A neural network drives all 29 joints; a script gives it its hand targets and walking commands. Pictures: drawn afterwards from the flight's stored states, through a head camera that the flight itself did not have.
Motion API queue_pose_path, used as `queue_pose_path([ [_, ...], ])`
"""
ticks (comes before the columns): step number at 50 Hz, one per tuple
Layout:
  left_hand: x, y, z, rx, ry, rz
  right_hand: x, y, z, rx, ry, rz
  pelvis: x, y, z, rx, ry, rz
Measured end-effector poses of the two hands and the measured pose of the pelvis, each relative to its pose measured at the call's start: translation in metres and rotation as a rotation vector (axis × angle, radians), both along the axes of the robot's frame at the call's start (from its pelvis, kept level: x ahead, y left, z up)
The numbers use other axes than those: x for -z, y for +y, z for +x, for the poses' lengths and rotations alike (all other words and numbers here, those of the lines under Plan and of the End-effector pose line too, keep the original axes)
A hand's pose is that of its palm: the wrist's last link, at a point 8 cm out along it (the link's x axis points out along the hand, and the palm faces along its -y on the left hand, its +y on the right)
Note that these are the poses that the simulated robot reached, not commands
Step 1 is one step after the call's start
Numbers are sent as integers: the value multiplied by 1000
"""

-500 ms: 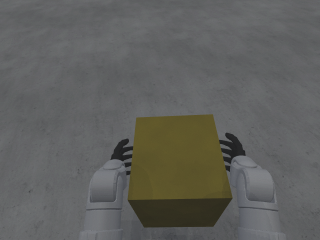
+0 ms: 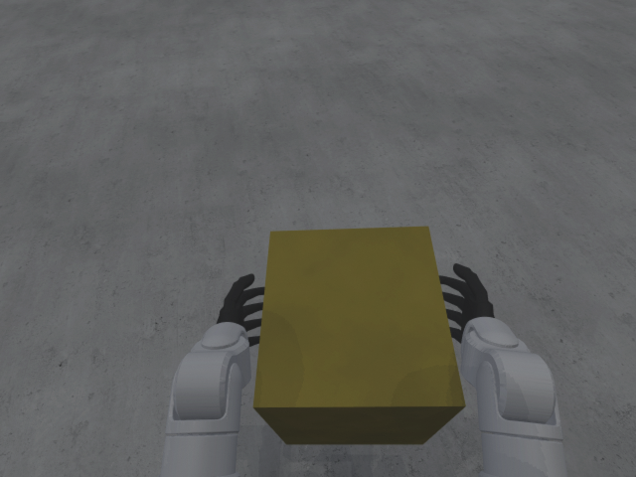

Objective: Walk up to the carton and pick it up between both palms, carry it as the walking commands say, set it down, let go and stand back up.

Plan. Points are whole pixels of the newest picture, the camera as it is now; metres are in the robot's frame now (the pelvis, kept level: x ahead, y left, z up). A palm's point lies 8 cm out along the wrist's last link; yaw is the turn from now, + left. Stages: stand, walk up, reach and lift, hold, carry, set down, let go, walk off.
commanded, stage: carry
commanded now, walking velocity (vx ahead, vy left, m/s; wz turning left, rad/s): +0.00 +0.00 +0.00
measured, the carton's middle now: (351, 344) +0.28 -0.01 -0.02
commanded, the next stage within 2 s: none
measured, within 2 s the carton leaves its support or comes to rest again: neither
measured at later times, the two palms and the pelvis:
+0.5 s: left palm (222, 336) +0.27 +0.15 +0.04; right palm (455, 325) +0.28 -0.14 +0.04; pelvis +0.00 +0.01 +0.00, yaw +1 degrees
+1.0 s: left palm (229, 337) +0.27 +0.15 +0.03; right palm (461, 327) +0.28 -0.14 +0.04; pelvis +0.00 +0.00 +0.00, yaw +1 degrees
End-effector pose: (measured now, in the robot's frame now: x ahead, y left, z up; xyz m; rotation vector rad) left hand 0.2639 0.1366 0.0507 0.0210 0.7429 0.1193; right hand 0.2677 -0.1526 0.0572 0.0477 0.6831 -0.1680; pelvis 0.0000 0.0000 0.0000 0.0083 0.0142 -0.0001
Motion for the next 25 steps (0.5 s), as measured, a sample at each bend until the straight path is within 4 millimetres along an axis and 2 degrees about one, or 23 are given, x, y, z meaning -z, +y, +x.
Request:
queue_pose_path([
  [2,-15,1,-3,-15,-42,-13,-15,1,-2,5,-42,21,2,0,-2,-6,1,0],
  [4,-21,4,-3,-18,-55,-4,-21,4,1,-10,-55,15,2,0,-2,-9,3,2],
  [7,-8,8,1,-12,13,23,-8,8,9,-45,15,-26,2,0,0,-9,0,5],
  [13,16,12,-4,3,80,37,14,12,5,-68,82,-59,0,3,1,-17,-13,0],
  [25,14,17,3,-4,19,35,15,17,11,-53,22,-37,-1,10,-4,-15,9,-1],
])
